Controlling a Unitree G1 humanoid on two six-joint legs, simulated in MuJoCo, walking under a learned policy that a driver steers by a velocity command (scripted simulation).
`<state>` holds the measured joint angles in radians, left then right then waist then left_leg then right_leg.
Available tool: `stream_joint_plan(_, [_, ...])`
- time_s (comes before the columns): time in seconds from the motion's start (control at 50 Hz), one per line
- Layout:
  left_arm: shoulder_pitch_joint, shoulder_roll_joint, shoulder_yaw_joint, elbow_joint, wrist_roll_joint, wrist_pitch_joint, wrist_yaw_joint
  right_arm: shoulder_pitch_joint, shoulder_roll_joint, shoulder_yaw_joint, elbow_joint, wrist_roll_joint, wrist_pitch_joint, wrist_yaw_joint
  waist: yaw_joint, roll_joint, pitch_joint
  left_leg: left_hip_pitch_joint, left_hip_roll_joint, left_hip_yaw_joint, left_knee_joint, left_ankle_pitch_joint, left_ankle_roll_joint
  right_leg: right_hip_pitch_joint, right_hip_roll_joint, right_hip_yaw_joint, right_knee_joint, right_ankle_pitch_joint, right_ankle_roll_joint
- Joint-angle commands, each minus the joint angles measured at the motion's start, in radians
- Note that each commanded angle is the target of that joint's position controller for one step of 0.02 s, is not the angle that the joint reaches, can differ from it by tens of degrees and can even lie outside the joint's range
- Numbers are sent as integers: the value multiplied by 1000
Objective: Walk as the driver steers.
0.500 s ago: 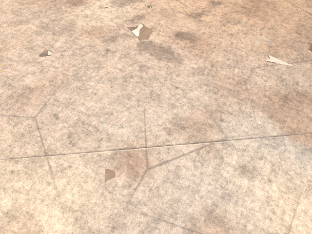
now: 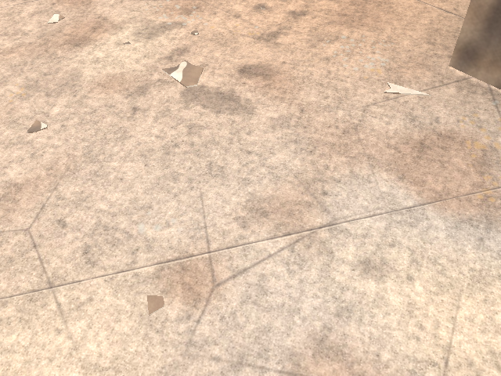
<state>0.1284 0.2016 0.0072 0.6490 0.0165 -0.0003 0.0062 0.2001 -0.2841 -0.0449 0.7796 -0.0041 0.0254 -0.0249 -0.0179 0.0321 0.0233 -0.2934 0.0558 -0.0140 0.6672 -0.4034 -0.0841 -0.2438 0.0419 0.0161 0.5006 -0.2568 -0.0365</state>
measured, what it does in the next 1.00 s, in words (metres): walks ahead: left foot, then left foot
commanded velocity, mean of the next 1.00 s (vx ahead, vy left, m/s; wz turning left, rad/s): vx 0.34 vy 0.00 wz -0.01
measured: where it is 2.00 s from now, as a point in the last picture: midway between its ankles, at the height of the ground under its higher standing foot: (238, 273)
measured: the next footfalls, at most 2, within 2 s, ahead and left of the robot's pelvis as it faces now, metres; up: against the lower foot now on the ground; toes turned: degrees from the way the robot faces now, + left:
left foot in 0.04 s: +0.03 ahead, +0.14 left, +0.00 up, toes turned -1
left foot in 0.92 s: +0.50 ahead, +0.11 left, +0.00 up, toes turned +1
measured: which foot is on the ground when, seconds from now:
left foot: up 0.00-0.02, down 0.04-0.50, up 0.52-0.90, down 0.92-1.00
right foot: down 0.00-0.94, up 0.96-1.00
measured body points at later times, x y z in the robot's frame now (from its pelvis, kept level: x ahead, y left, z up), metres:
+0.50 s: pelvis +0.09 +0.00 -0.01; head +0.10 -0.01 +0.44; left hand +0.22 +0.26 -0.11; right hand +0.12 -0.27 -0.14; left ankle -0.01 +0.14 -0.73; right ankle +0.07 -0.09 -0.74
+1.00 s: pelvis +0.34 +0.03 -0.02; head +0.39 +0.03 +0.43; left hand +0.35 +0.31 -0.15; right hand +0.55 -0.21 -0.10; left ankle +0.45 +0.11 -0.74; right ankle +0.14 -0.10 -0.64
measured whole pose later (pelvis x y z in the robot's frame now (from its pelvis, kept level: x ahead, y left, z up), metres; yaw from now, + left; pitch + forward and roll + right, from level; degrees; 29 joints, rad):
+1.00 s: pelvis +0.34 +0.03 -0.02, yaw +1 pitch +1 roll +0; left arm 0.39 0.29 0.03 0.83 -0.02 -0.07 0.00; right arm 0.08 -0.28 -0.03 0.66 0.01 -0.08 0.03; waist 0.04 0.00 0.06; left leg -0.48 -0.06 0.05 0.57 -0.12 0.08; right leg -0.17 0.02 0.07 1.11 -0.46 -0.02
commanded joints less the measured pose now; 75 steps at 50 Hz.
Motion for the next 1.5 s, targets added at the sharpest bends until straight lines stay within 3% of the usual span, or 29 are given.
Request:
stream_joint_plan(0.02, [-36, 125, 35, -36, -12, -10, 1, 26, -45, -3, -41, -8, -16, 0, -16, -133, -79, 114, -3, 5, -224, 249, 14, 25, -193, 177, -107, 263, -124])
stream_joint_plan(0.08, [24, 124, 37, -10, 7, -17, -4, 10, -144, -24, -27, 0, -19, -3, 44, 51, -31, 79, 33, -38, -216, 271, 88, 2, -74, 86, -107, -12, -20])
stream_joint_plan(0.16, [13, 156, 52, 6, -18, -3, 13, 29, -80, -11, -21, 0, -42, -11, 19, -8, 46, -43, -16, -18, -227, -207, 121, -64, -60, 89, -70, -417, -53])
stream_joint_plan(0.3, [32, 121, 50, 11, -38, -77, -15, 105, -76, -10, -33, 25, -115, 8, -6, -12, 58, 2, 30, -134, -232, -240, 209, -140, -75, 122, -3, -374, -88])
stream_joint_plan(0.36, [-6, 87, 40, -21, -47, -114, -27, 212, -164, -33, -13, 32, -119, 22, -22, 180, 65, 212, 238, -472, -391, -176, 341, -340, -6, -40, 243, -178, -46])
stream_joint_plan(0.38, [-32, 108, 42, -30, -48, -121, -29, 230, -163, -34, -16, 34, -115, 25, -37, 168, 89, 245, 280, -525, -400, -50, 369, -396, -24, -21, 255, -237, -53])
stream_joint_plan(0.44, [3, 119, 42, -16, -52, -125, -40, 185, -178, -38, -36, 38, -88, 29, 0, 119, 48, 247, 253, -383, -372, 220, 314, -262, -40, -39, 79, -187, -74])
stream_joint_plan(0.48, [254, 178, 77, 85, -38, -114, -41, 37, -153, -26, -88, 40, -78, 18, 139, 85, -44, -33, 105, -155, -205, 435, 210, 258, -14, -18, -56, 108, -78])
stream_joint_plan(0.5, [421, 297, 112, 110, -29, -109, -37, -39, -88, -3, -148, 24, -90, 9, 207, -157, -94, -231, -46, 12, 174, 410, 123, 438, -211, 319, -160, 54, -162])
stream_joint_plan(0.52, [455, 308, 109, 107, -27, -110, -39, 8, -58, 4, -161, 14, -112, 4, 175, -297, -114, -450, -112, -50, 425, -84, 89, 561, -380, 618, -226, 177, -262])
stream_joint_plan(0.56, [362, 184, 72, 83, -15, -106, -26, 32, -88, -5, -135, 51, -127, 27, 110, -129, -3, -598, -30, -102, 553, -47, 125, 510, -368, 450, -212, 244, -256])
stream_joint_plan(0.62, [297, 147, 55, 77, -13, -84, -26, -27, -65, -6, -147, 27, -126, 53, 70, -100, 36, -593, 45, -24, 475, 115, 127, 408, -278, 249, -271, 412, -187])
stream_joint_plan(0.72, [257, 199, 57, 86, -25, -77, -1, -189, 11, 31, -210, 14, -129, 80, 76, -89, 86, -403, 10, 72, 105, 360, 71, 156, -187, 70, -370, 433, -159])
stream_joint_plan(0.82, [310, 248, 71, 136, -42, -85, 5, -285, -59, 11, -243, 27, -136, 85, 70, -119, 93, -286, -35, 42, -144, 490, 115, 252, -257, 70, -374, 460, -132])
stream_joint_plan(0.9, [281, 268, 81, 143, -20, -55, 11, -7, -146, -39, -170, 24, -119, 61, -97, -148, -128, 62, -115, 93, -154, 391, 208, 337, -230, 20, 31, 984, -71])
stream_joint_plan(0.92, [280, 250, 72, 125, -7, -51, 17, 158, -180, -51, -132, 20, -107, 48, -164, -114, -242, 356, -12, -10, -96, 401, 250, 144, -203, 11, 286, 792, -47])
stream_joint_plan(0.94, [436, 95, 31, 104, -2, -65, 3, 232, -275, -70, -116, -4, -109, 49, -67, 178, -403, 734, 260, -515, -140, 205, 433, -260, -10, 7, 738, 51, 25])
stream_joint_plan(0.96, [423, 148, 32, 125, -17, -92, -11, 236, -194, -52, -108, 6, -108, 53, -90, 195, -484, 747, 302, -820, -344, 35, 455, -381, 25, 134, 877, -290, 17])
stream_joint_plan(0.98, [289, 219, 54, 81, -50, -107, -19, 145, -155, -42, -118, 16, -106, 51, -81, 133, -272, 591, 262, -688, -386, -40, 400, -476, -36, 127, 909, -230, 10])
stream_joint_plan(1.0, [205, 228, 50, 53, -53, -119, -17, 70, -135, -37, -128, 17, -104, 50, -53, 25, -150, 408, 223, -555, -415, 21, 370, -464, -84, 98, 849, -134, 2])
stream_joint_plan(1.04, [184, 211, 54, 45, -25, -119, -6, 6, -111, -30, -140, -6, -112, 55, 22, -23, -62, 169, 149, -412, -459, 220, 355, -371, -147, 91, 738, -38, 7])
stream_joint_plan(1.16, [92, 162, 41, -4, 4, -84, 15, 46, -141, -44, -114, 12, -125, 38, 30, 20, 4, -30, 82, -268, -533, 290, 373, -350, -161, 63, 447, 118, 87])
stream_joint_plan(1.3, [-143, 154, 36, -65, -22, -114, -10, 170, -180, -57, -81, 36, -89, 13, -63, 34, -7, 33, 68, -294, -421, 203, 309, -240, -70, 66, 64, 318, 111])
stream_joint_plan(1.38, [-72, 201, 64, -57, -31, -130, -20, 158, -161, -55, -87, 29, -70, 9, -1, 84, -40, 99, 77, -396, -272, 185, 267, -95, -53, 67, -46, 166, 60])
stream_joint_plan(1.4, [14, 222, 78, -36, -27, -133, -14, 160, -123, -43, -92, 26, -68, 10, 40, 81, -81, 66, 34, -376, -184, 185, 236, 39, -74, 64, -81, 151, 27])
stream_joint_plan(1.42, [159, 274, 95, -22, -10, -136, -5, 157, -53, -18, -109, 14, -72, 15, 103, -19, -205, -39, -30, -291, 85, 105, 194, 272, -235, 209, -76, 98, -42])
stream_joint_plan(1.44, [241, 361, 117, 2, 3, -120, -3, 268, 5, 2, -147, 32, -86, 17, 63, -312, -312, -378, -157, -137, 389, -192, 133, 570, -459, 617, -142, -68, -198])
stream_joint_plan(1.46, [253, 295, 109, 13, -12, -115, -11, 264, -94, -17, -139, 51, -90, 13, 79, -296, -272, -535, -82, -142, 561, -176, 115, 554, -490, 771, -198, -290, -224])
stream_joint_plan(1.5, [170, 195, 79, 1, -12, -109, -9, 121, -153, -39, -149, 34, -76, 11, 91, -129, -95, -537, -19, -128, 614, 3, 98, 356, -388, 482, -220, -143, -153])
Over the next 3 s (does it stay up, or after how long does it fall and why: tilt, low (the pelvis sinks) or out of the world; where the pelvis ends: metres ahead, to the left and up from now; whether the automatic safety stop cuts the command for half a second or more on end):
stays up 1.21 0.50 -0.01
